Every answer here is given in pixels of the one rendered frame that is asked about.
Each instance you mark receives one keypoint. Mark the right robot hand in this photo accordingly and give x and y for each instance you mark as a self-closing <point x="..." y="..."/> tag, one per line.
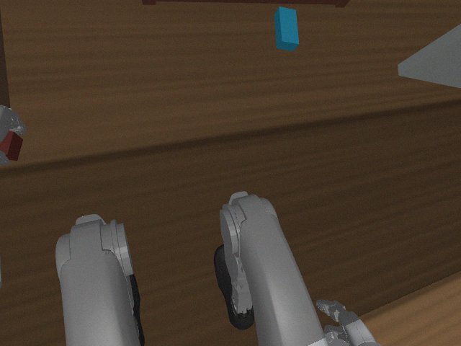
<point x="353" y="331"/>

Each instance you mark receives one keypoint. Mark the right robot foot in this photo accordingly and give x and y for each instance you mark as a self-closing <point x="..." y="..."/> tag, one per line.
<point x="239" y="321"/>

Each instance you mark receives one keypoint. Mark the left robot foot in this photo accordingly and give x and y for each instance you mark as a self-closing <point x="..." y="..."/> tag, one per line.
<point x="136" y="310"/>

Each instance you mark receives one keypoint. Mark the left robot hand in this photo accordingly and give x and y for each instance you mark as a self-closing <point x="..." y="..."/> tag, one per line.
<point x="9" y="121"/>

